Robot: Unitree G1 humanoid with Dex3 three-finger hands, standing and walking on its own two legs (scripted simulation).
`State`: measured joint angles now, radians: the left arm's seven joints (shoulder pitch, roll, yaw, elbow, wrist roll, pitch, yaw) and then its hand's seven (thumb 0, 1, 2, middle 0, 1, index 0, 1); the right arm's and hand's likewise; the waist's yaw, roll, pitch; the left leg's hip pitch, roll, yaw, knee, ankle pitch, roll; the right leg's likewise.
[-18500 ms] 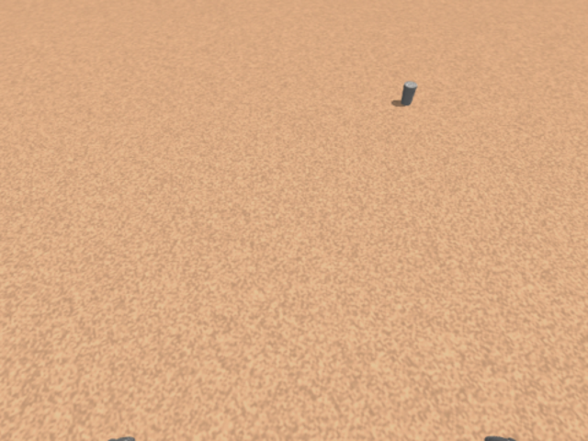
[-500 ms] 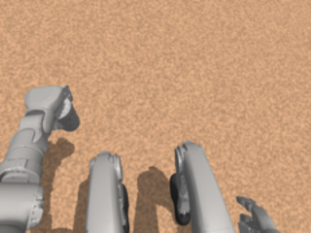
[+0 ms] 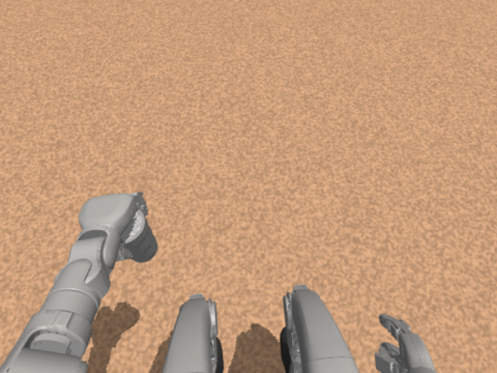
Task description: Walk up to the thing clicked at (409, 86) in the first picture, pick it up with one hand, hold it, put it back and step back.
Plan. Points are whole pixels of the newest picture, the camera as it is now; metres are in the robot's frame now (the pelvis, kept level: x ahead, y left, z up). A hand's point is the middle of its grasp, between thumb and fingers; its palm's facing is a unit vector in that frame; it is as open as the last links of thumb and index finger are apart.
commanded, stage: lift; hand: left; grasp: from above
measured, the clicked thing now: (134, 238) +0.37 +0.22 -0.13
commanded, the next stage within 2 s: hold in 0.60 s
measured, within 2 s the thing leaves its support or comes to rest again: neither
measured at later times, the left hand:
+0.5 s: hand (109, 203) +0.37 +0.21 +0.03, palm faces -0.42 -0.09 -0.90, open 10.0 cm
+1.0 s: hand (90, 180) +0.38 +0.22 +0.08, palm faces -0.42 -0.06 -0.90, open 10.1 cm
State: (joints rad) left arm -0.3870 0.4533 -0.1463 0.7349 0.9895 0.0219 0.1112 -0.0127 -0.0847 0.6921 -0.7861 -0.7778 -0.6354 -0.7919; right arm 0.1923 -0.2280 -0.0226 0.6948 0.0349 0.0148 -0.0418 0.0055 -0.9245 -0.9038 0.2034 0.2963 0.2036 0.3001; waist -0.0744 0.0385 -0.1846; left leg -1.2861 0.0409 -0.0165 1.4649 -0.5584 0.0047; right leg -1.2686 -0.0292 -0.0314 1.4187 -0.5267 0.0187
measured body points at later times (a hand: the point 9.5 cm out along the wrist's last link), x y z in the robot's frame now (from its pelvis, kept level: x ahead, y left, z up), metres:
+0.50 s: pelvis +0.04 +0.00 +0.11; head +0.10 -0.01 +0.55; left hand +0.39 +0.22 +0.08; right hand +0.13 -0.27 -0.02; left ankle +0.07 +0.12 -0.58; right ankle +0.08 -0.14 -0.58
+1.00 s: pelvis +0.07 +0.00 +0.14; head +0.10 -0.01 +0.59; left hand +0.40 +0.22 +0.13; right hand +0.17 -0.27 +0.02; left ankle +0.07 +0.12 -0.58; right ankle +0.08 -0.14 -0.58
